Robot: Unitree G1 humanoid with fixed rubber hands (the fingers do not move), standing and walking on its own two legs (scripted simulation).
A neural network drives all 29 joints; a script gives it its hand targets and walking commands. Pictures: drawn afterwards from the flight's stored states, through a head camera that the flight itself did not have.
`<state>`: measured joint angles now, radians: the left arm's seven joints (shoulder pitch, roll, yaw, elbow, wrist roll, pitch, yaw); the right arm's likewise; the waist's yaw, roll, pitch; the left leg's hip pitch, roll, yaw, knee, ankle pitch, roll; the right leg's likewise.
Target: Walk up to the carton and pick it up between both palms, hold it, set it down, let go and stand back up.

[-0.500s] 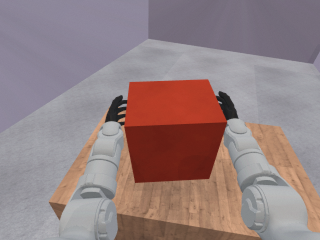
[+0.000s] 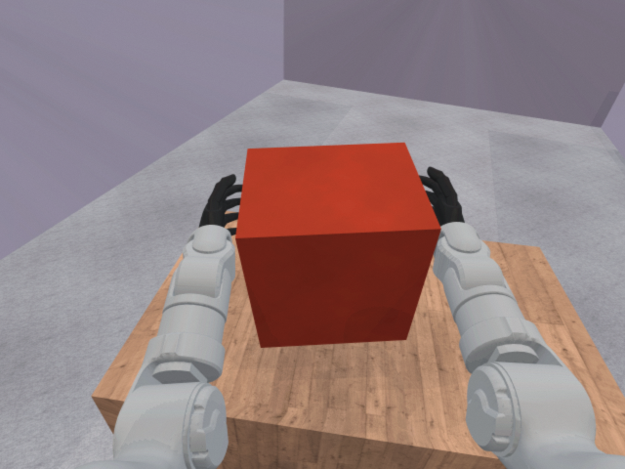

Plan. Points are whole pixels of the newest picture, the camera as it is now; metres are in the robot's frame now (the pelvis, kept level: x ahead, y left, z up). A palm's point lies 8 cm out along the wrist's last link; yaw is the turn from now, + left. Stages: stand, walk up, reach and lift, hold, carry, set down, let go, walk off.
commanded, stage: reach and lift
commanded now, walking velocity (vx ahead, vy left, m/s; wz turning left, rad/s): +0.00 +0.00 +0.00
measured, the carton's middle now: (330, 248) +0.39 +0.03 +0.13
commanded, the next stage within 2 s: hold in 0.50 s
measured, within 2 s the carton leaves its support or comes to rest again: neither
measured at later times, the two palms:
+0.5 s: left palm (212, 224) +0.35 +0.18 +0.19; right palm (449, 219) +0.38 -0.12 +0.20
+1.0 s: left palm (209, 216) +0.34 +0.18 +0.20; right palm (458, 210) +0.37 -0.12 +0.23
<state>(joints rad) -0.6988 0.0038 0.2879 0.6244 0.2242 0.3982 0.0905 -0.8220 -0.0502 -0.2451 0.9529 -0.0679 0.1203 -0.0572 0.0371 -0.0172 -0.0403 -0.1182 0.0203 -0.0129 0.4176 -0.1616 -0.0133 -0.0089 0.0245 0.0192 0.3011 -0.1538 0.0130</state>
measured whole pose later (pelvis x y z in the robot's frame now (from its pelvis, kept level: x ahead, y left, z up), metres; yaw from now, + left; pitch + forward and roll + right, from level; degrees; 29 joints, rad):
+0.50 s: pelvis +0.00 +0.00 +0.00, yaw +0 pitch -10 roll -2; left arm -0.70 0.00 0.29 0.54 0.24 0.50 0.07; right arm -0.82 -0.04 -0.24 0.89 -0.03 0.17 -0.06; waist 0.03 -0.02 -0.02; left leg -0.09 0.02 -0.01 0.42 -0.16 -0.01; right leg 0.02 0.02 0.02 0.30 -0.15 0.01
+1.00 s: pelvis -0.01 +0.00 +0.00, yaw +0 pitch -11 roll -2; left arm -0.71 0.00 0.29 0.44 0.27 0.59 0.04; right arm -0.82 -0.04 -0.21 0.78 0.01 0.26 -0.09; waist 0.01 -0.03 -0.01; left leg -0.07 0.02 -0.01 0.42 -0.16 -0.01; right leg 0.04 0.02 0.02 0.30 -0.15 0.01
